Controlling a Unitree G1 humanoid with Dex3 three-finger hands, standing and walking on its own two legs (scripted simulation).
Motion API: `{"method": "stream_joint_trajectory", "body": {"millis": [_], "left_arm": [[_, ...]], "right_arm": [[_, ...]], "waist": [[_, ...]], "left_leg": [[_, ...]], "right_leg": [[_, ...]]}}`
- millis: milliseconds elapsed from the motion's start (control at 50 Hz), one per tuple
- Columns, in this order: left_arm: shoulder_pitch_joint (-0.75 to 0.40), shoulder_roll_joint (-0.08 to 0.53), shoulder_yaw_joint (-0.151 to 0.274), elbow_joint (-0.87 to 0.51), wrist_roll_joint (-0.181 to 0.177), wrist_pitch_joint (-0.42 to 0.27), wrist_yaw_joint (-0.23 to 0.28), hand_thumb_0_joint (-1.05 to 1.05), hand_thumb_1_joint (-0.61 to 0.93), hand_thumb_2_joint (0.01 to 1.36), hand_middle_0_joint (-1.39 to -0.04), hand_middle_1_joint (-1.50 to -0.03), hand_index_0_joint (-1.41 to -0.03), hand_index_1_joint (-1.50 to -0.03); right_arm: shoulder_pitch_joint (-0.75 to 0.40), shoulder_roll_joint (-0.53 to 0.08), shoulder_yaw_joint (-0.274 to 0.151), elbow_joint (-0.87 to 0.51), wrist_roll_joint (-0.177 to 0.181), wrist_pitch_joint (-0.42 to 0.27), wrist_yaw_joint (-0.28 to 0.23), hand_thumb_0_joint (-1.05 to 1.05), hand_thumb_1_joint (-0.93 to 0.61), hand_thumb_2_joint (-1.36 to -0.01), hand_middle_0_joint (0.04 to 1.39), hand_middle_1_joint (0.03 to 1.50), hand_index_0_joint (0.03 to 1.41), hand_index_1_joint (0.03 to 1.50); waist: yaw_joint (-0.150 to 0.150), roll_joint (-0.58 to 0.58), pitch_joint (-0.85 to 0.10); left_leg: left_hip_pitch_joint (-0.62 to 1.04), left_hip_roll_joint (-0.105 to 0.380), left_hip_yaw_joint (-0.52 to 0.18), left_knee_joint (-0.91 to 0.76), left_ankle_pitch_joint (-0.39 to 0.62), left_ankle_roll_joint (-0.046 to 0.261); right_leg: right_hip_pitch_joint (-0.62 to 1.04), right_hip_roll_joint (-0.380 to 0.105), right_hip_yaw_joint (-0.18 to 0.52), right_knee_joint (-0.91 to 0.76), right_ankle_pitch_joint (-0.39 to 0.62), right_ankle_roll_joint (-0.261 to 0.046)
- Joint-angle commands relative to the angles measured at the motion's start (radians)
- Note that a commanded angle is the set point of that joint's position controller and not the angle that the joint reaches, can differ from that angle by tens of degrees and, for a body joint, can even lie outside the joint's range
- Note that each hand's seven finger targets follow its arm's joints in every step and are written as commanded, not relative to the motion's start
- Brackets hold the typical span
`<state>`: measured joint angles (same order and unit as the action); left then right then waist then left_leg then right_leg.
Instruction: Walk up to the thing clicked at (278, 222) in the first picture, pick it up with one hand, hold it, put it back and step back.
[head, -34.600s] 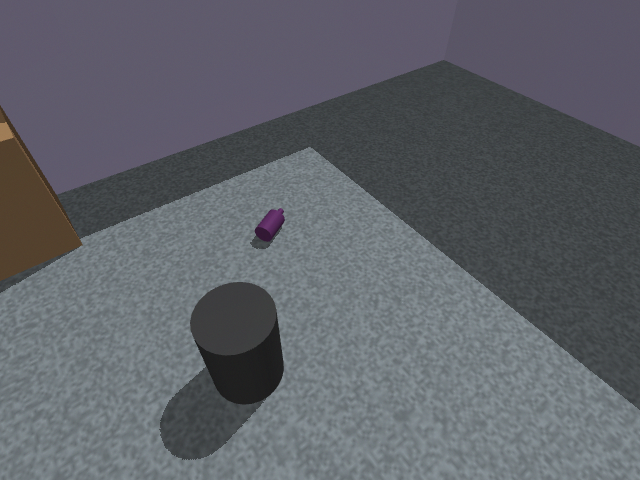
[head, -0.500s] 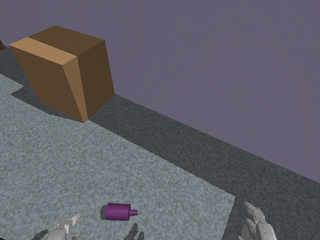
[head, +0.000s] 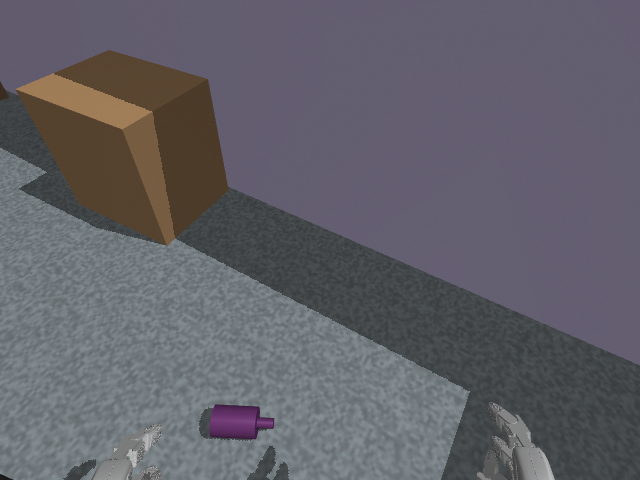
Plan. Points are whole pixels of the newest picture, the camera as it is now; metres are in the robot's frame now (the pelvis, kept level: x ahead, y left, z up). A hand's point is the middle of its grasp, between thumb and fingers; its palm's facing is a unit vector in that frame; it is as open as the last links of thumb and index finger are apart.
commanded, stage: stand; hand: left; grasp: from above
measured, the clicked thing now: (243, 422) +0.46 +0.19 -0.68
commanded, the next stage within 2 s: none
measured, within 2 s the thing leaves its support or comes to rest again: neither
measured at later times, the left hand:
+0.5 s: hand out of the picture +0.06 +0.25 -0.10, palm faces +0.05 -0.95 -0.31, open 7.4 cm
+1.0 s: hand out of the picture +0.02 +0.25 -0.10, palm faces +0.04 -0.94 -0.33, open 7.4 cm
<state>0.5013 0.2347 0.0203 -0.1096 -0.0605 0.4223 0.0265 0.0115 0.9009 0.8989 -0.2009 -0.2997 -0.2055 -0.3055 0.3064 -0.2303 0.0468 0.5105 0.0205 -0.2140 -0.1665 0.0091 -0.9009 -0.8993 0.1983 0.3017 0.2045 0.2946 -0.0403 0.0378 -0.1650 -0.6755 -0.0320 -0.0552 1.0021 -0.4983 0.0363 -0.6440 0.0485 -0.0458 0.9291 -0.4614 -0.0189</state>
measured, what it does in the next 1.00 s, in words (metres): rises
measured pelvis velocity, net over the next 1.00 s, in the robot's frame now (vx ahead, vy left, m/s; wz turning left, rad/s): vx -0.01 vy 0.01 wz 0.00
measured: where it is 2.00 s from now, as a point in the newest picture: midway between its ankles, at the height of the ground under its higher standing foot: outside the picture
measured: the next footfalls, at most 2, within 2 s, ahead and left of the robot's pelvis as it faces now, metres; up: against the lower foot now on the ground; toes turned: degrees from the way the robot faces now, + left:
none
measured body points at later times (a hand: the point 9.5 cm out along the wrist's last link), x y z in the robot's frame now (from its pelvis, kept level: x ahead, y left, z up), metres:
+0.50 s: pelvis -0.01 +0.02 +0.06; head -0.01 +0.02 +0.51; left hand +0.05 +0.30 -0.08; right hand +0.07 -0.26 -0.07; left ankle +0.00 +0.09 -0.68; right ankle +0.00 -0.11 -0.68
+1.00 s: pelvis -0.01 +0.01 +0.07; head -0.02 +0.01 +0.51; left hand +0.02 +0.30 -0.08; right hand +0.05 -0.27 -0.08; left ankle +0.00 +0.09 -0.68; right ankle +0.00 -0.11 -0.68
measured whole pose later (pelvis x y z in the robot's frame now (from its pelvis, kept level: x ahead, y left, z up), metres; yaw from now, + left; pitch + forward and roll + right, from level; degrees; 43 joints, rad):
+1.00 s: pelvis -0.01 +0.01 +0.07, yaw +0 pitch -4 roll +0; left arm 0.17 0.29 0.03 1.15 0.03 0.00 0.03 0.01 0.90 0.90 -0.20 -0.30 -0.21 -0.30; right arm 0.16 -0.30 -0.03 1.13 -0.02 -0.01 -0.02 0.00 -0.90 -0.90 0.20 0.30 0.20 0.30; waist 0.01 0.01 0.06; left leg -0.09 -0.08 -0.03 0.32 -0.15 0.06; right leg -0.10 -0.01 0.00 0.35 -0.17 0.01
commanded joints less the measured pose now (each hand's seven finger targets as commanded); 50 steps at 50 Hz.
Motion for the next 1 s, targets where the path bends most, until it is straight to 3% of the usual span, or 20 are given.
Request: {"method": "stream_joint_trajectory", "body": {"millis": [0, 20, 60, 100, 140, 340, 380, 400, 480, 500, 560, 640, 720, 800, 880, 940, 980], "left_arm": [[-0.222, 0.182, 0.083, 0.328, 0.134, -0.312, 0.03, 0.0, 0.9, 0.9, -0.2, -0.3, -0.2, -0.301], [-0.219, 0.186, 0.072, 0.36, 0.127, -0.344, 0.023, 0.0, 0.9, 0.9, -0.2, -0.3, -0.2, -0.301], [-0.254, 0.207, 0.068, 0.452, 0.132, -0.383, 0.019, 0.0, 0.9, 0.9, -0.2, -0.3, -0.2, -0.301], [-0.3, 0.191, 0.069, 0.545, 0.113, -0.387, 0.014, 0.0, 0.9, 0.9, -0.2, -0.3, -0.2, -0.301], [-0.315, 0.188, 0.069, 0.633, 0.105, -0.399, 0.017, 0.0, 0.9, 0.9, -0.2, -0.3, -0.2, -0.301], [-0.35, 0.187, 0.064, 0.948, 0.092, -0.432, 0.02, 0.0, 0.9, 0.9, -0.2, -0.3, -0.2, -0.301], [-0.353, 0.194, 0.063, 0.99, 0.091, -0.434, 0.02, 0.0, 0.9, 0.9, -0.2, -0.3, -0.2, -0.301], [-0.35, 0.192, 0.06, 1.013, 0.088, -0.432, 0.02, 0.0, 0.9, 0.9, -0.2, -0.3, -0.2, -0.301], [-0.35, 0.202, 0.056, 1.08, 0.087, -0.433, 0.023, 0.0, 0.9, 0.9, -0.2, -0.3, -0.2, -0.301], [-0.351, 0.204, 0.054, 1.095, 0.089, -0.434, 0.023, 0.0, 0.9, 0.9, -0.2, -0.3, -0.2, -0.301], [-0.349, 0.206, 0.051, 1.131, 0.089, -0.428, 0.02, 0.0, 0.9, 0.9, -0.2, -0.3, -0.2, -0.301], [-0.348, 0.216, 0.049, 1.16, 0.09, -0.432, 0.017, 0.0, 0.9, 0.9, -0.2, -0.3, -0.2, -0.301], [-0.348, 0.222, 0.046, 1.183, 0.093, -0.438, 0.017, 0.0, 0.9, 0.9, -0.2, -0.3, -0.2, -0.301], [-0.355, 0.229, 0.042, 1.193, 0.09, -0.438, 0.014, 0.0, 0.9, 0.9, -0.2, -0.3, -0.2, -0.301], [-0.36, 0.232, 0.039, 1.203, 0.088, -0.444, 0.014, 0.0, 0.9, 0.9, -0.2, -0.3, -0.2, -0.301], [-0.361, 0.235, 0.037, 1.212, 0.087, -0.444, 0.014, 0.0, 0.9, 0.9, -0.2, -0.3, -0.2, -0.301], [-0.368, 0.241, 0.037, 1.213, 0.085, -0.443, 0.014, 0.0, 0.9, 0.9, -0.2, -0.3, -0.2, -0.301]], "right_arm": [[-0.151, -0.224, -0.12, 0.102, -0.13, 0.081, 0.066, 0.0, -0.9, -0.9, 0.2, 0.3, 0.2, 0.3], [-0.13, -0.231, -0.12, 0.089, -0.143, 0.097, 0.08, 0.0, -0.9, -0.9, 0.2, 0.3, 0.2, 0.3], [-0.129, -0.193, -0.116, 0.138, -0.104, 0.11, 0.11, 0.0, -0.9, -0.9, 0.2, 0.3, 0.2, 0.3], [-0.144, -0.182, -0.114, 0.177, -0.079, 0.12, 0.13, 0.0, -0.9, -0.9, 0.2, 0.3, 0.2, 0.3], [-0.158, -0.178, -0.119, 0.215, -0.077, 0.131, 0.139, 0.0, -0.9, -0.9, 0.2, 0.3, 0.2, 0.3], [-0.17, -0.211, -0.127, 0.38, -0.067, 0.163, 0.129, 0.0, -0.9, -0.9, 0.2, 0.3, 0.2, 0.3], [-0.164, -0.217, -0.129, 0.409, -0.063, 0.165, 0.125, 0.0, -0.9, -0.9, 0.2, 0.3, 0.2, 0.3], [-0.168, -0.223, -0.129, 0.425, -0.06, 0.169, 0.125, 0.0, -0.9, -0.9, 0.2, 0.3, 0.2, 0.3], [-0.164, -0.232, -0.133, 0.471, -0.055, 0.176, 0.12, 0.0, -0.9, -0.9, 0.2, 0.3, 0.2, 0.3], [-0.159, -0.222, -0.129, 0.483, -0.054, 0.177, 0.121, 0.0, -0.9, -0.9, 0.2, 0.3, 0.2, 0.3], [-0.172, -0.234, -0.13, 0.503, -0.055, 0.185, 0.123, 0.0, -0.9, -0.9, 0.2, 0.3, 0.2, 0.3], [-0.184, -0.244, -0.13, 0.52, -0.053, 0.187, 0.129, 0.0, -0.9, -0.9, 0.2, 0.3, 0.2, 0.3], [-0.186, -0.235, -0.126, 0.536, -0.05, 0.186, 0.133, 0.0, -0.9, -0.9, 0.2, 0.3, 0.2, 0.3], [-0.185, -0.249, -0.123, 0.551, -0.05, 0.189, 0.135, 0.0, -0.9, -0.9, 0.2, 0.3, 0.2, 0.3], [-0.191, -0.243, -0.115, 0.557, -0.045, 0.184, 0.137, 0.0, -0.9, -0.9, 0.2, 0.3, 0.2, 0.3], [-0.191, -0.251, -0.113, 0.566, -0.044, 0.183, 0.136, 0.0, -0.9, -0.9, 0.2, 0.3, 0.2, 0.3], [-0.19, -0.253, -0.11, 0.57, -0.045, 0.186, 0.138, 0.0, -0.9, -0.9, 0.2, 0.3, 0.2, 0.3]], "waist": [[0.067, -0.071, 0.052], [0.047, -0.069, 0.033], [0.057, -0.068, 0.01], [0.063, -0.083, 0.037], [0.07, -0.056, 0.047], [0.061, -0.004, 0.139], [0.058, -0.008, 0.129], [0.061, -0.013, 0.164], [0.06, -0.023, 0.156], [0.059, -0.036, 0.178], [0.06, -0.03, 0.227], [0.063, -0.02, 0.225], [0.059, -0.05, 0.217], [0.056, -0.027, 0.237], [0.055, -0.046, 0.209], [0.053, -0.039, 0.213], [0.052, -0.041, 0.219]], "left_leg": [[0.196, 0.061, -0.058, -0.267, 0.43, 0.024], [0.228, 0.062, -0.072, -0.27, 0.413, 0.026], [0.258, 0.051, -0.063, -0.306, 0.387, 0.024], [0.316, 0.044, -0.062, -0.354, 0.335, 0.02], [0.368, 0.05, -0.073, -0.396, 0.327, 0.022], [0.491, 0.097, -0.127, -0.632, 0.437, 0.0], [0.543, 0.106, -0.129, -0.656, 0.512, -0.009], [0.524, 0.105, -0.131, -0.68, 0.461, -0.01], [0.576, 0.113, -0.126, -0.712, 0.516, -0.02], [0.568, 0.109, -0.121, -0.72, 0.492, -0.015], [0.524, 0.112, -0.143, -0.783, 0.284, -0.014], [0.491, 0.11, -0.15, -0.804, 0.216, -0.005], [0.539, 0.107, -0.133, -0.779, 0.28, 0.0], [0.508, 0.113, -0.145, -0.796, 0.206, 0.0], [0.545, 0.115, -0.134, -0.77, 0.323, 0.003], [0.554, 0.115, -0.129, -0.767, 0.35, 0.002], [0.523, 0.113, -0.13, -0.78, 0.307, 0.002]], "right_leg": [[0.253, -0.112, 0.172, -0.22, 0.239, -0.065], [0.252, -0.11, 0.197, -0.25, 0.276, -0.069], [0.357, -0.141, 0.207, -0.259, 0.363, -0.061], [0.329, -0.141, 0.196, -0.314, 0.291, -0.046], [0.331, -0.146, 0.188, -0.355, 0.255, -0.032], [0.475, -0.127, 0.132, -0.496, 0.327, 0.001], [0.495, -0.131, 0.125, -0.508, 0.358, 0.006], [0.496, -0.128, 0.126, -0.528, 0.332, 0.008], [0.529, -0.14, 0.125, -0.558, 0.362, 0.013], [0.533, -0.144, 0.132, -0.576, 0.356, 0.011], [0.517, -0.136, 0.127, -0.589, 0.285, 0.012], [0.547, -0.141, 0.129, -0.609, 0.266, 0.01], [0.522, -0.157, 0.141, -0.637, 0.261, 0.006], [0.512, -0.148, 0.138, -0.636, 0.225, 0.007], [0.532, -0.164, 0.145, -0.643, 0.282, 0.002], [0.531, -0.164, 0.146, -0.65, 0.293, 0.001], [0.541, -0.16, 0.141, -0.652, 0.272, 0.002]]}}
